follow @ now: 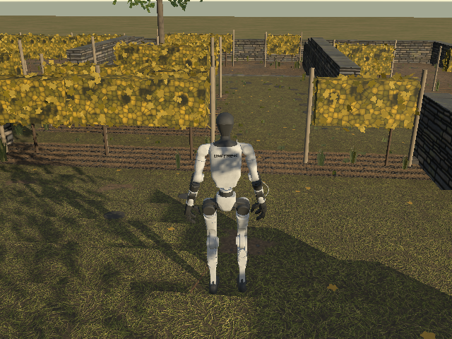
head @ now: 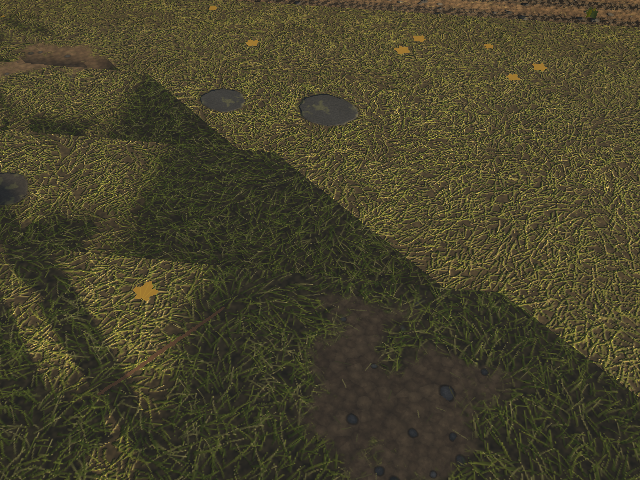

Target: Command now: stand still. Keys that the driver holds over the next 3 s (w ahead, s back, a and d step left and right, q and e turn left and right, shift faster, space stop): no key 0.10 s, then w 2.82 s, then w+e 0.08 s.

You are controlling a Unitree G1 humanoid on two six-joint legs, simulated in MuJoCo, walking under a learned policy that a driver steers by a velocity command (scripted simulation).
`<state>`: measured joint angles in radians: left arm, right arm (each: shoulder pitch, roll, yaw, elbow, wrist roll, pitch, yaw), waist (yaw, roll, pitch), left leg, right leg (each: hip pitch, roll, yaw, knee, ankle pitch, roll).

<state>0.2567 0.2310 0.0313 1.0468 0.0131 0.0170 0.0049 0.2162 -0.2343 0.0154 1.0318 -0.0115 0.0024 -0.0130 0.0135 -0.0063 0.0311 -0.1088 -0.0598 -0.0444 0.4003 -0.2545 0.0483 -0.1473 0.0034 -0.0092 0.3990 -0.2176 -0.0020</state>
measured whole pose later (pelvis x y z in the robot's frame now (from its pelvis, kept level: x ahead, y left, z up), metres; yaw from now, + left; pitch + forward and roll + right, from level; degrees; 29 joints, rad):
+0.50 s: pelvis +0.09 -0.07 -0.02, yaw +0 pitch +0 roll +1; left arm 0.25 0.23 0.05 1.01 0.02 -0.05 -0.01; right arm 0.41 -0.25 -0.04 1.11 -0.03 -0.02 0.00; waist -0.01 0.05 0.01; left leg -0.28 -0.02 -0.05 0.96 -0.46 0.08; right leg -0.31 0.03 -0.07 0.61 -0.30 -0.07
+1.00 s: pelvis +0.33 -0.08 -0.03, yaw +0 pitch -2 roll +2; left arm 0.36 0.19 0.04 1.06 0.02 -0.07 0.01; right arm 0.22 -0.24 -0.06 1.03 -0.02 -0.07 0.03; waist -0.01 -0.02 0.05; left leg -0.26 -0.08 0.09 0.66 -0.38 0.10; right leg -0.31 0.05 0.03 1.23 -0.43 -0.10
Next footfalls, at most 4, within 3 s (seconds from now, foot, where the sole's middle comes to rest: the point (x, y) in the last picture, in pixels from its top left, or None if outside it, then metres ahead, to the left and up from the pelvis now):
0.44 right None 0.15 -0.14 -0.78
0.88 left None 0.36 -0.01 -0.78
1.40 right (423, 431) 0.72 -0.22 -0.94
1.84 left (349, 346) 0.96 -0.05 -0.94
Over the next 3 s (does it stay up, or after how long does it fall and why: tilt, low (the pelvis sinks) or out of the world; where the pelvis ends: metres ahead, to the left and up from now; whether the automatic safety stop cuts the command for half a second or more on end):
stays up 1.42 -0.12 -0.34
